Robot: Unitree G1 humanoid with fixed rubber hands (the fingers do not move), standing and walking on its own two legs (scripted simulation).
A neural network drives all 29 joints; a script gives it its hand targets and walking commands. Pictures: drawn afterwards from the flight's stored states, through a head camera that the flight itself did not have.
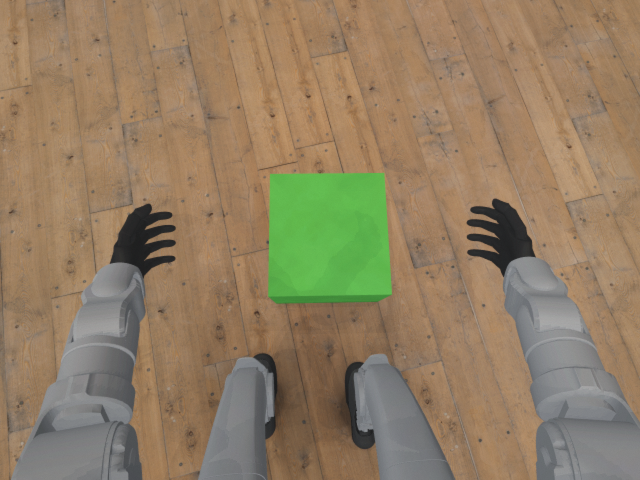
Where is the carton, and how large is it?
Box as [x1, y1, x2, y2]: [268, 173, 391, 303]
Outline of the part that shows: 270,174 268,296 276,303 377,301 391,294 383,173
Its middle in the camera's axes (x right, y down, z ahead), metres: +0.01 +0.01 +1.00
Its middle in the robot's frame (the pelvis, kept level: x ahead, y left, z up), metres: +0.51 -0.04 -0.58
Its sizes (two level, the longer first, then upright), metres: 0.296 0.279 0.202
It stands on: the floor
